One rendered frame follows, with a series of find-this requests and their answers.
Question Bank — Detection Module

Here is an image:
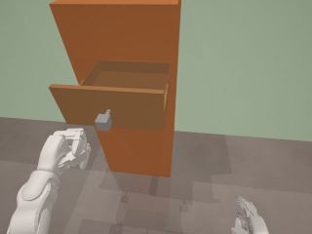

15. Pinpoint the handle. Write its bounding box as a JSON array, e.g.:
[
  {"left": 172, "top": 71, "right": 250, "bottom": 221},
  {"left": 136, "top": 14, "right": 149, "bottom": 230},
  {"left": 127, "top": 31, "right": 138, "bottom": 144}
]
[{"left": 95, "top": 109, "right": 112, "bottom": 132}]

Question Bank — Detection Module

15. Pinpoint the drawer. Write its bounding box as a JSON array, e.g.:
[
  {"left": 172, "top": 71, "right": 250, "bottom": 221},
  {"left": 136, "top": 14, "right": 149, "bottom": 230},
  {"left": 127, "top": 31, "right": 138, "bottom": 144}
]
[{"left": 49, "top": 59, "right": 171, "bottom": 132}]

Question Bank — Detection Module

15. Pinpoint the robot right hand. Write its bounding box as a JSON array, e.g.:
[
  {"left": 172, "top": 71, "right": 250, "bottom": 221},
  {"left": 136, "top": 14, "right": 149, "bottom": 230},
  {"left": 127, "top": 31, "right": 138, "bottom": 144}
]
[{"left": 231, "top": 196, "right": 269, "bottom": 234}]

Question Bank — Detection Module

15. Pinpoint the robot left hand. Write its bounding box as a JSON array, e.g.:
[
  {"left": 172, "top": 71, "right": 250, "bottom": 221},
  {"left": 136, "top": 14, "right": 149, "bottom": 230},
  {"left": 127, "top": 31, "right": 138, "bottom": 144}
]
[{"left": 37, "top": 128, "right": 92, "bottom": 178}]

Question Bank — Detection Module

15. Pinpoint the cabinet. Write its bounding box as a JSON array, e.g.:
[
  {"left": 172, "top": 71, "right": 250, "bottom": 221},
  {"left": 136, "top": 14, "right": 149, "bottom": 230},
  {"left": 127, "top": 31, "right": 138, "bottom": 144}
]
[{"left": 49, "top": 0, "right": 181, "bottom": 177}]

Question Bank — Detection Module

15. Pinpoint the left robot forearm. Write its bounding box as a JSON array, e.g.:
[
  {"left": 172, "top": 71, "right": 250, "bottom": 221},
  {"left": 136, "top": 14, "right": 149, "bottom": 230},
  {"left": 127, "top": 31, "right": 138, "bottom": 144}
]
[{"left": 7, "top": 170, "right": 61, "bottom": 234}]

